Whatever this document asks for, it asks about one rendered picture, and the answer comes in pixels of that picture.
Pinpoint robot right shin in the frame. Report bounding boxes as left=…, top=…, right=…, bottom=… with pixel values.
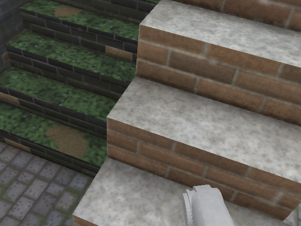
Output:
left=212, top=187, right=224, bottom=200

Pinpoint right robot thigh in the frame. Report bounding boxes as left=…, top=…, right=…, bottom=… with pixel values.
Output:
left=182, top=185, right=235, bottom=226

